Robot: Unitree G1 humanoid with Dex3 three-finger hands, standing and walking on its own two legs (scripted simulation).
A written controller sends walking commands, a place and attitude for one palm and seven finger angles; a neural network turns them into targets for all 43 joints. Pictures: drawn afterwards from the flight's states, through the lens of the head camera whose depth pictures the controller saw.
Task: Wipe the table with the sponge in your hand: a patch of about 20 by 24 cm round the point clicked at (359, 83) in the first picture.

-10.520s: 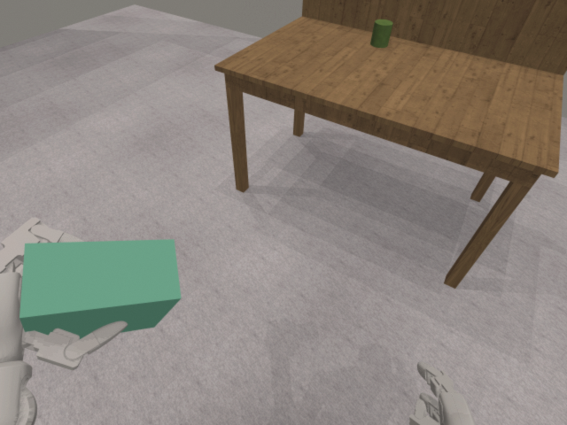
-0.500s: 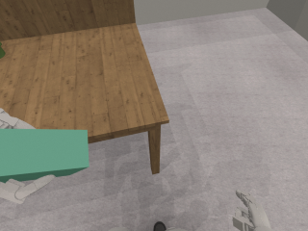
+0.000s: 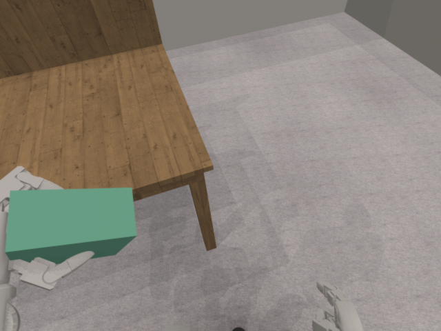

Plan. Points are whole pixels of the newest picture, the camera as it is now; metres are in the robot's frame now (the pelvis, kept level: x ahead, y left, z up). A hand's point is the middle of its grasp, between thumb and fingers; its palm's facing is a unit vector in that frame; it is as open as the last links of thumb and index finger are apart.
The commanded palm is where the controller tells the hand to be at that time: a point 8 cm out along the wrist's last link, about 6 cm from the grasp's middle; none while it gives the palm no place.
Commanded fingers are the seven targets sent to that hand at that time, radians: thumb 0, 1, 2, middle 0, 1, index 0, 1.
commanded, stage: come to a stop and stand still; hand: left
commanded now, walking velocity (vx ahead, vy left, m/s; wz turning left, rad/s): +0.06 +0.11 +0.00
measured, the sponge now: (91, 227) +0.23 +0.19 +0.13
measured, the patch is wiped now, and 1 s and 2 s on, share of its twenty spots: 0.00 0.00 0.00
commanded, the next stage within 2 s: look again from close up in 1.26 s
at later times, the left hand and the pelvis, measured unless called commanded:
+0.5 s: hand (16, 245) +0.20 +0.26 +0.16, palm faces +0.33 -0.83 -0.45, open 10.6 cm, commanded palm +0.13 +0.30 +0.18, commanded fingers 0.00 0.10 1.30 -1.20 -1.60 -1.20 -1.60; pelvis -0.04 +0.02 -0.01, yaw -2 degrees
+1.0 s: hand (0, 243) +0.20 +0.29 +0.15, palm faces +0.32 -0.87 -0.37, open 10.6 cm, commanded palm +0.14 +0.33 +0.18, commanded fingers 0.00 0.10 1.30 -1.20 -1.60 -1.20 -1.60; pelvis -0.03 +0.06 +0.00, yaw -2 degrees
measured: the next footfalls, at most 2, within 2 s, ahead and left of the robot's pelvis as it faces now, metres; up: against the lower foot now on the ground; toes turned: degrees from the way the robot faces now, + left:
left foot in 0.24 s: +0.01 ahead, +0.11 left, +0.00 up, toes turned +1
